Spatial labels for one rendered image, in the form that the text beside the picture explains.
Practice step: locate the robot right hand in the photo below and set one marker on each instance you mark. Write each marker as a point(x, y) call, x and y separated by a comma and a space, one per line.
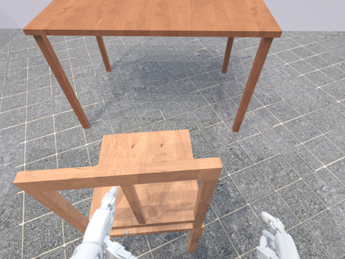
point(282, 244)

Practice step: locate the table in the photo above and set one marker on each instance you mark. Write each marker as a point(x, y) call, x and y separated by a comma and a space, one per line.
point(160, 18)

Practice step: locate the chair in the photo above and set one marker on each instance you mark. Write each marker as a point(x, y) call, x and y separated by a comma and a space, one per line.
point(156, 177)

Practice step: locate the robot left forearm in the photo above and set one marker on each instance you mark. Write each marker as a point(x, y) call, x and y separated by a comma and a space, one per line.
point(87, 250)

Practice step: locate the robot left hand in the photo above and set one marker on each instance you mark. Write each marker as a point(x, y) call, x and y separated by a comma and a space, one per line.
point(100, 225)

